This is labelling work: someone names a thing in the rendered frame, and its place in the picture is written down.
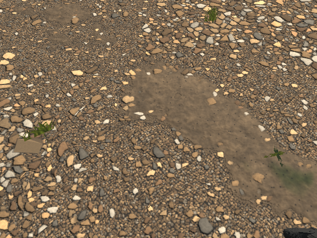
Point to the robot right hand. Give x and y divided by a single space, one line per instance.
300 232

